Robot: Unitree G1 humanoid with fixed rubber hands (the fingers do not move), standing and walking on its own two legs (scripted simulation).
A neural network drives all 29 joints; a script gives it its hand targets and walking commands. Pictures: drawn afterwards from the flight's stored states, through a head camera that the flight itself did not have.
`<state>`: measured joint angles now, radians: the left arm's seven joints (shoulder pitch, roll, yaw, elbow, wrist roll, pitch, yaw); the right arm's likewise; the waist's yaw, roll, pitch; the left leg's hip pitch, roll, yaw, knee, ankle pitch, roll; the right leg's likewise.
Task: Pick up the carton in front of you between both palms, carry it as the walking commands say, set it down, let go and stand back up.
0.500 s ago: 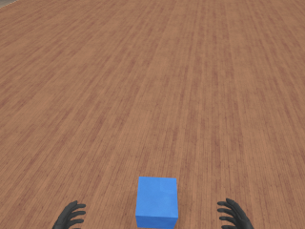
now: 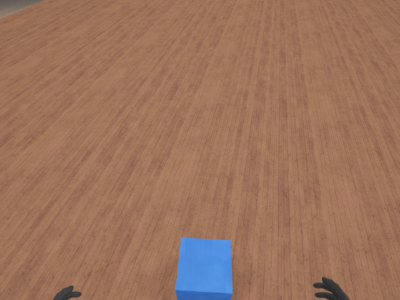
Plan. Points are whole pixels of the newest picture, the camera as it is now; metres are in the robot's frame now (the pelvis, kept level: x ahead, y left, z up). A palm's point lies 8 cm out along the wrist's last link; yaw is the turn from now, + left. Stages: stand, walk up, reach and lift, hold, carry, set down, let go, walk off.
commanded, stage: stand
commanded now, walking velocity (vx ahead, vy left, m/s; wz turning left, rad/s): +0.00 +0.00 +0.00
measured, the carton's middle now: (204, 273) +0.40 -0.03 -0.65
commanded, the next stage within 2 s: none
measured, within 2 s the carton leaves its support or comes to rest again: neither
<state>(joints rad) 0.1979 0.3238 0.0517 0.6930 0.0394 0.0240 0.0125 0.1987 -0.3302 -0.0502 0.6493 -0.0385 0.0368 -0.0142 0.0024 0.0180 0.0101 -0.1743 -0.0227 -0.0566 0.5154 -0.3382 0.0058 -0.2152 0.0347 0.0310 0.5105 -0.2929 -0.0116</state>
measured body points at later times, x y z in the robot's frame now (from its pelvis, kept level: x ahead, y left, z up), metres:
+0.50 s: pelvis +0.00 +0.00 +0.01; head +0.00 -0.01 +0.46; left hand +0.13 +0.29 -0.10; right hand +0.13 -0.30 -0.10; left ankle -0.04 +0.12 -0.74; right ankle -0.01 -0.11 -0.74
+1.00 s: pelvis -0.01 +0.00 +0.01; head -0.02 -0.01 +0.46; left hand +0.09 +0.31 -0.10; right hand +0.10 -0.31 -0.10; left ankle -0.04 +0.12 -0.74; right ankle -0.01 -0.11 -0.74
